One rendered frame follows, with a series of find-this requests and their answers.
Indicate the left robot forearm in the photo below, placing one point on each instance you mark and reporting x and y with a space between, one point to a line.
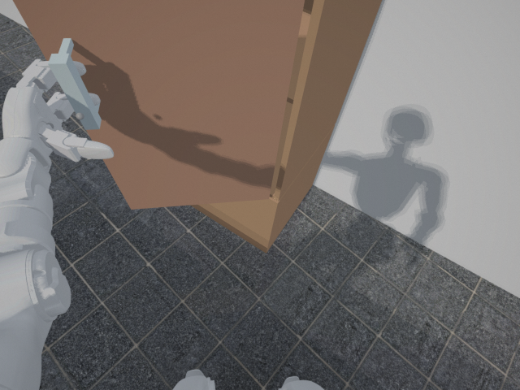
26 207

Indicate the robot right shin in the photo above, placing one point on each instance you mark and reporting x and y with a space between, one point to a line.
290 379

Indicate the robot shin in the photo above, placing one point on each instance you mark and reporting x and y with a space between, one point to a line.
193 373
290 379

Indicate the left robot hand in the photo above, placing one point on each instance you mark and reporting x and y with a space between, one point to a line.
25 114

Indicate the robot left shin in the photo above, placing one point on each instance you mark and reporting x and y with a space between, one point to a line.
193 373

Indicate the handle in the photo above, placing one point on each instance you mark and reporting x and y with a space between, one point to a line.
68 77

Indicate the left robot upper arm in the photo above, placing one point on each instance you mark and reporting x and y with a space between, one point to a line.
33 292

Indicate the cupboard door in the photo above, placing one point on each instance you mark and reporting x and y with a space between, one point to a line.
193 92

